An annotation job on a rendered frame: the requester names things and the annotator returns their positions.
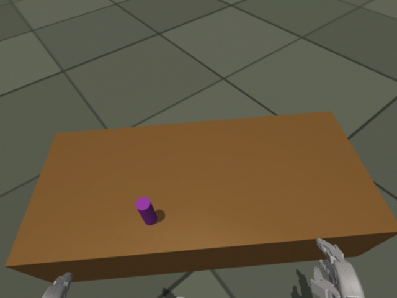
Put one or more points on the left robot hand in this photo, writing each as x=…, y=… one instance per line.
x=60, y=287

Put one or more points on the right robot hand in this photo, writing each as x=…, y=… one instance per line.
x=344, y=281

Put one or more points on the can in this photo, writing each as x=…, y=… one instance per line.
x=146, y=210

